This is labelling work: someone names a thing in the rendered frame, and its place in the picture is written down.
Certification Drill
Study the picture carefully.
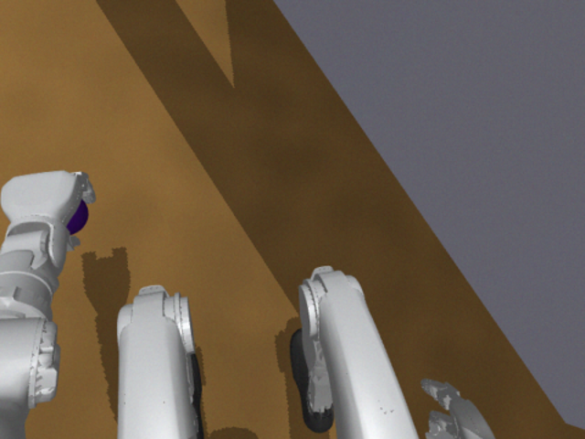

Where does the right robot foot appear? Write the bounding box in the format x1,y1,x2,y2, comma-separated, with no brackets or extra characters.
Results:
290,328,334,433

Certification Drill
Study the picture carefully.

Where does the right robot hand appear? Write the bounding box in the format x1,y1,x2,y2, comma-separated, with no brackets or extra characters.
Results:
420,379,495,439

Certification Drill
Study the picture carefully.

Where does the left robot arm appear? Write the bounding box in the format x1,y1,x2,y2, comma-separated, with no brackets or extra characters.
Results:
0,216,68,439

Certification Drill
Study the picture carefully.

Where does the left robot hand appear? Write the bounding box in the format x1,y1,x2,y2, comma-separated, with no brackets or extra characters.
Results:
0,170,96,252

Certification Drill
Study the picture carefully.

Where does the ball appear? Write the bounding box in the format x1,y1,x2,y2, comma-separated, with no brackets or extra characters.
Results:
67,199,89,235

